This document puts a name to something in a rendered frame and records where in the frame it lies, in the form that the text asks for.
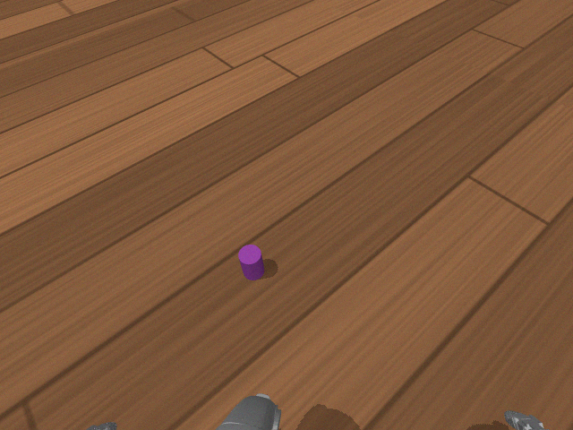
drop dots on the right robot hand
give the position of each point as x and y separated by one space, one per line
521 421

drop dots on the can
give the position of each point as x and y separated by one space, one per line
251 262

